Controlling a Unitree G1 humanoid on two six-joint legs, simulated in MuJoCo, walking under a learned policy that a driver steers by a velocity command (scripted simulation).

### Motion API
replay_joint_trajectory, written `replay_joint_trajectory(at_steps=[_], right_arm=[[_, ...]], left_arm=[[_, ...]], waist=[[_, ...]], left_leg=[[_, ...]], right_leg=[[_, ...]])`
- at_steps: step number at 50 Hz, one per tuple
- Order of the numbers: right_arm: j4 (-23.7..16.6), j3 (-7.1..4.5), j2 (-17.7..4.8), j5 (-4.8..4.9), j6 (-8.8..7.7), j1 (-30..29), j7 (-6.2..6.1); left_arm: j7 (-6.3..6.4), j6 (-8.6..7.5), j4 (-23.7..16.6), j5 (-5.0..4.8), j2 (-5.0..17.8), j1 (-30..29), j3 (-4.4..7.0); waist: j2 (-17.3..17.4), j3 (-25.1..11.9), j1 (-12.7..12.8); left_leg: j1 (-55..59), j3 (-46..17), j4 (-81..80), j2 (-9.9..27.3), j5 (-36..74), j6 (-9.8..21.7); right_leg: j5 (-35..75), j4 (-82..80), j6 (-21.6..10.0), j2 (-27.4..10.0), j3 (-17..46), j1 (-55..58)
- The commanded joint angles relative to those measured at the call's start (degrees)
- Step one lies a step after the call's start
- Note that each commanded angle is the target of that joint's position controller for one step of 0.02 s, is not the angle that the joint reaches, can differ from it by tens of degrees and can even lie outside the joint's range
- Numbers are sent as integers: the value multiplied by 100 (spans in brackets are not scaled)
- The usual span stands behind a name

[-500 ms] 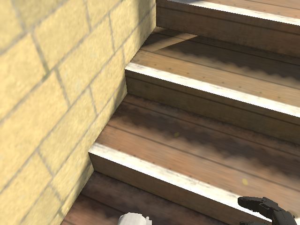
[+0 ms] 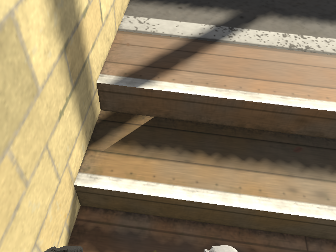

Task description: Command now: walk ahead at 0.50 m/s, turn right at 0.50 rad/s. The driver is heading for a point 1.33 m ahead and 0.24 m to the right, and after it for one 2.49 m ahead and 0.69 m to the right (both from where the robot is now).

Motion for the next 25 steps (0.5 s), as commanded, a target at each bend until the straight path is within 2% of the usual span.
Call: replay_joint_trajectory(at_steps=[1,2,3,4,5,6,7,8,9,10,11,12,13,14,15,16,17,18,19,20,21,22,23,24,25], right_arm=[[-266,78,-217,-20,-134,286,-1],[-236,108,-253,-8,-96,359,-33],[-219,115,-296,33,-61,465,-85],[-176,115,-340,34,-40,659,-159],[-223,52,-576,30,-28,608,-246],[-315,11,-766,101,13,493,-299],[-326,37,-671,169,83,578,-359],[-433,74,-727,287,112,756,-401],[-459,64,-873,261,158,663,-417],[-552,24,-1040,296,214,693,-450],[-732,-24,-1182,330,263,594,-464],[-937,-84,-1413,432,251,248,-341],[-1176,-144,-1587,561,181,-4,-150],[-1739,-50,-991,465,46,-609,56],[-2183,-113,-867,234,-59,-1072,292],[-2366,-62,-514,73,-157,-739,410],[-2087,-63,-573,69,-144,-446,359],[-2069,7,-227,64,-86,-554,268],[-2241,96,23,-1,-26,-951,124],[-2316,154,123,21,64,-1104,46],[-2413,277,403,-72,187,-1260,-28],[-2372,295,351,-71,314,-1192,-73],[-2438,342,390,-87,366,-1480,-104],[-2430,343,330,-92,413,-1659,-102],[-2585,415,419,-28,432,-2169,-35]], left_arm=[[-5,172,-321,17,-353,-182,-166],[0,208,-615,37,-494,-563,-269],[-15,223,-890,44,-556,-980,-355],[-33,244,-1085,65,-508,-1360,-385],[-138,293,-1226,67,-446,-1189,-376],[-240,339,-1264,62,-236,-1241,-382],[-327,363,-1367,51,-248,-1604,-410],[-360,409,-1289,9,-253,-1712,-395],[-345,436,-1193,5,-518,-1373,-461],[-293,482,-957,-23,-737,-898,-521],[-243,493,-846,22,-470,-376,-442],[-227,465,-630,50,-139,416,-310],[-199,430,-502,109,303,1111,-132],[-149,370,-497,32,848,1069,81],[-179,463,-624,-55,1385,855,338],[-90,341,-595,-111,1425,496,357],[-37,158,-396,-60,1002,407,221],[20,-6,-174,7,622,364,132],[40,-139,42,120,469,311,69],[19,-218,259,140,444,494,42],[-61,-288,541,75,555,811,58],[-120,-342,725,13,635,1070,59],[-130,-402,830,-22,542,1250,17],[-184,-495,956,-32,472,1494,-37],[-194,-502,1069,-32,501,1699,-16]], waist=[[791,392,128],[789,570,222],[613,742,237],[690,815,110],[917,687,304],[776,587,254],[664,688,3],[449,727,-211],[560,506,13],[921,81,228],[1211,-429,502],[1464,-988,870],[1438,-1631,1280],[10,-1385,1238],[-289,-1668,1029],[-88,-1974,417],[139,-1601,336],[541,-703,183],[374,-354,127],[194,-237,116],[217,-162,53],[317,52,-11],[520,118,45],[604,105,121],[370,281,227]], left_leg=[[654,-908,-1216,1264,1217,435],[611,-820,-1163,1276,1247,321],[585,-617,-1352,1177,759,167],[695,-570,-1509,1193,821,164],[924,-492,-1663,1304,914,207],[902,-138,-2148,1249,1034,269],[701,-35,-2580,1234,1329,357],[1096,-25,-2492,1430,2747,426],[1325,439,-1867,1343,5409,317],[1560,569,-1042,1435,8294,299],[1523,311,-145,1611,10370,369],[1356,134,1058,1697,10766,461],[733,63,2700,1473,9820,384],[-2171,-284,5504,364,4222,42],[-3229,-1442,7278,-534,576,-76],[-3098,-2335,7634,-229,890,55],[-3132,-2124,7928,-155,1114,35],[-3465,-1968,7942,-38,1012,51],[-3775,-1992,8435,-48,891,146],[-4232,-1868,8988,-85,698,146],[-4717,-1853,9490,-26,493,189],[-5098,-1740,9179,94,303,194],[-5266,-1674,8883,153,203,188],[-5439,-1402,8603,168,245,205],[-5736,-1145,8258,102,169,172]], right_leg=[[-728,1242,-148,181,-39,-1542],[-938,1366,-212,109,-47,-1860],[-977,820,-195,43,-203,-1998],[-1081,588,-160,11,-467,-2089],[-985,417,-192,-290,-309,-1966],[-1100,-646,-183,-461,-897,-1378],[-1106,-1558,-236,-537,-1234,-668],[-1365,-1779,-334,-411,-1611,-412],[-1732,-2050,-526,-176,-1968,263],[-2064,-2274,-670,153,-2192,993],[-2287,-2850,-795,533,-2249,1996],[-2220,-3441,-908,752,-1912,3122],[-2198,-4470,-1040,966,-1201,4524],[-3104,-6135,-1698,-127,1911,5545],[-3177,-7874,-1758,-1077,4929,5437],[-3494,-8698,-1149,-1241,5560,5539],[-3283,-8686,-905,-1176,4848,5126],[-2703,-8260,-782,-990,4026,4281],[-2186,-7979,-847,-624,3356,3861],[-1472,-7966,-869,-589,2952,3854],[-549,-7714,-746,-510,2485,3962],[180,-7668,-605,-501,1960,4052],[502,-7703,-452,-370,1675,4064],[1178,-7748,-109,-252,1438,4247],[1442,-7953,-8,-127,1133,4233]])
Velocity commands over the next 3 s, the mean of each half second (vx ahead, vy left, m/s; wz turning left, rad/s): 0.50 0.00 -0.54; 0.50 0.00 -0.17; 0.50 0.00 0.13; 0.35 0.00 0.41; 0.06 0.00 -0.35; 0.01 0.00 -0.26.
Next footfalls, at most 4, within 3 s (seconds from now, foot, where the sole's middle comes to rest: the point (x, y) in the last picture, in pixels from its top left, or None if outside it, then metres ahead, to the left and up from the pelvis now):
0.26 right None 0.36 -0.10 -0.63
0.76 left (183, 156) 0.74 -0.08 -0.48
1.34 right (255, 73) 1.04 -0.37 -0.33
1.86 left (215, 27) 1.37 -0.25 -0.33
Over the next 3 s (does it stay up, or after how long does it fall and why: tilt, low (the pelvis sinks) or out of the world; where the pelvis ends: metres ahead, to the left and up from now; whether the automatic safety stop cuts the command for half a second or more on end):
stays up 1.28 -0.36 0.45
